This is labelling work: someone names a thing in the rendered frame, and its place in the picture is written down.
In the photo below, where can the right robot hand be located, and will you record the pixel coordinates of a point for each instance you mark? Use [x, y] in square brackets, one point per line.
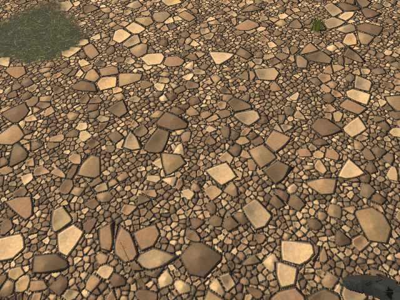
[379, 286]

